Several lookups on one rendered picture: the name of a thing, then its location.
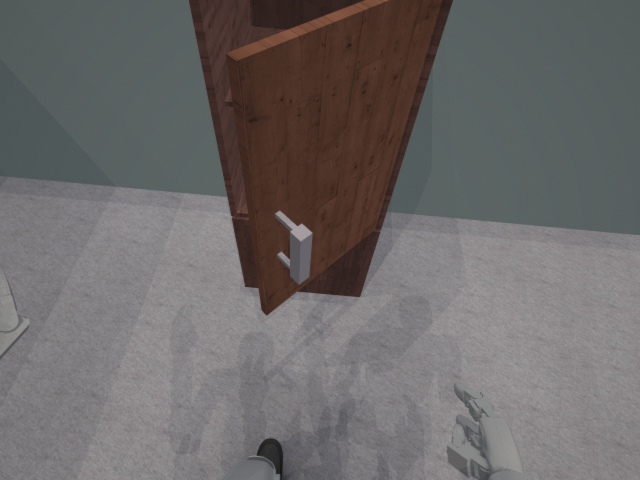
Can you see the robot left thigh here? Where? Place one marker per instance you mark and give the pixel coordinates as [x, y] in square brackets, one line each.
[251, 470]

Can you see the robot left foot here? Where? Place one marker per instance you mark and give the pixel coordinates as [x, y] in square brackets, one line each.
[272, 450]

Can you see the left robot hand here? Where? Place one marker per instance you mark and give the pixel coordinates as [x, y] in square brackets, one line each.
[12, 325]

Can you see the right robot hand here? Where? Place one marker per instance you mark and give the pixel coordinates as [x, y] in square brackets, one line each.
[493, 447]

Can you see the cupboard door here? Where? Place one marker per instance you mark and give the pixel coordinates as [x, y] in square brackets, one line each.
[320, 110]

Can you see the handle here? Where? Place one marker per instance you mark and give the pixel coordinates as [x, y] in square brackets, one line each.
[300, 249]

